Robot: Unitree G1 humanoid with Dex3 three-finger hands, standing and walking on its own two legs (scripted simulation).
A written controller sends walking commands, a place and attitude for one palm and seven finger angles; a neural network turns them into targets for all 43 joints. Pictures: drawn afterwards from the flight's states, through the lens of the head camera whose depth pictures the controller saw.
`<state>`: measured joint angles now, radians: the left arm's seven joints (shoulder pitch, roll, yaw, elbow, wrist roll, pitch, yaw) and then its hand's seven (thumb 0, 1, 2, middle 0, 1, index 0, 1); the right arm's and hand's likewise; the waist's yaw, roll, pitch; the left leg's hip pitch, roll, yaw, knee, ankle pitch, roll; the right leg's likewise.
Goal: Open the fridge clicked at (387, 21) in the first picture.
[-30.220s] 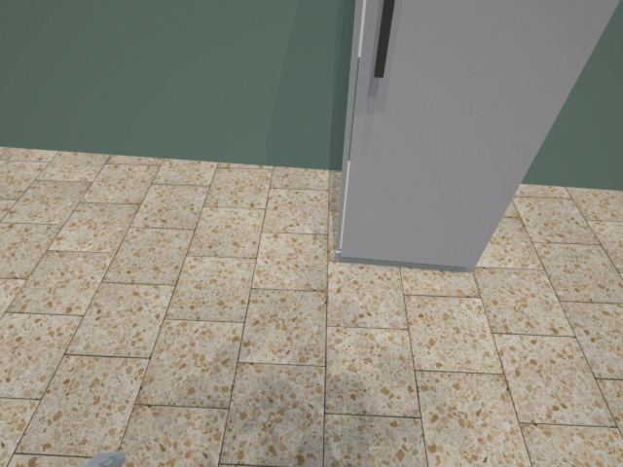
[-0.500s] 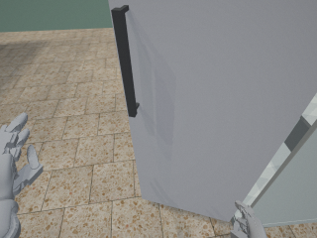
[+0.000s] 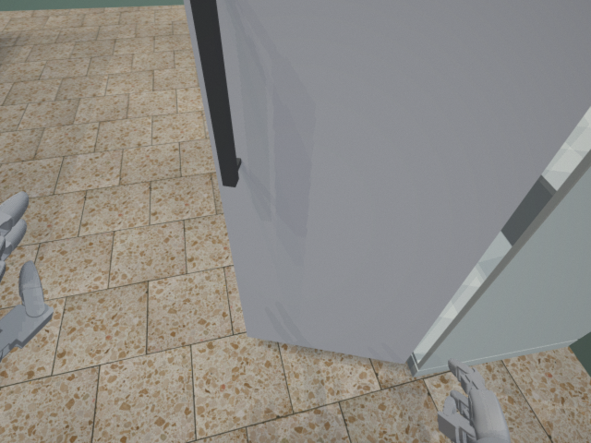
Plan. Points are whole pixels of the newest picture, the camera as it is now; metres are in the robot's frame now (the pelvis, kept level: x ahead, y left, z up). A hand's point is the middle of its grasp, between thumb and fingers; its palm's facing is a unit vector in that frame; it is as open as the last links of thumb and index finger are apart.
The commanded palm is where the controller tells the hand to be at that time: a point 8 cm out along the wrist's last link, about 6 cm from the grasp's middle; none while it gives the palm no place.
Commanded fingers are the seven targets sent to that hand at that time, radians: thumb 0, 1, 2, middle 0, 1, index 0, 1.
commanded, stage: step back with the hand held close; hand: left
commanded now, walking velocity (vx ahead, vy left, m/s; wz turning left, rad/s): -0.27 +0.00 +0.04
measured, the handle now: (222, 90) +0.50 +0.15 +0.22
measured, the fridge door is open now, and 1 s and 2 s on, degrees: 70 70 70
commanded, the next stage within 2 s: stop stepping back and stand still in 0.86 s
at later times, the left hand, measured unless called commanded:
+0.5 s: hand out of the picture +0.10 +0.28 +0.17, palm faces +0.52 -0.71 -0.48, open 7.4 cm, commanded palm +0.02 +0.31 +0.18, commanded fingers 0.00 0.90 0.90 -0.20 -0.30 -0.20 -0.30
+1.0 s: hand out of the picture -0.01 +0.27 +0.18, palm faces +0.51 -0.77 -0.39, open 7.4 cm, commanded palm -0.06 +0.30 +0.18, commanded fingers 0.00 0.90 0.90 -0.20 -0.30 -0.20 -0.30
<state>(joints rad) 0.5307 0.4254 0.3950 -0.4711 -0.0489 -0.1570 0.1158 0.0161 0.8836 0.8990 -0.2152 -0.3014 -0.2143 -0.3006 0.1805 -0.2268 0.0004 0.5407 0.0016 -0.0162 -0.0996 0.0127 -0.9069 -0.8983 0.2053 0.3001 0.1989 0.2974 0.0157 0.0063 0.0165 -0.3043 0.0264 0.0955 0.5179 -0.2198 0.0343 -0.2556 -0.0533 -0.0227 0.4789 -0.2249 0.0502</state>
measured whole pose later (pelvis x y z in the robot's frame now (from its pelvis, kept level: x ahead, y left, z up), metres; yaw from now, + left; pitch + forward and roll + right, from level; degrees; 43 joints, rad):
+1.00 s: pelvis -0.20 +0.00 -0.01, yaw +0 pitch +2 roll -2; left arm 0.47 0.41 0.42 -0.53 -0.04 -0.29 0.15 0.02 0.88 0.90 -0.21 -0.30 -0.21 -0.30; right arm 0.15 -0.16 0.01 0.65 -0.03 -0.15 -0.05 0.01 -0.90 -0.90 0.21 0.30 0.20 0.30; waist 0.10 -0.02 -0.02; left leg -0.61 0.06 0.08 0.65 -0.24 -0.04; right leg -0.17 0.03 0.03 0.50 -0.36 -0.02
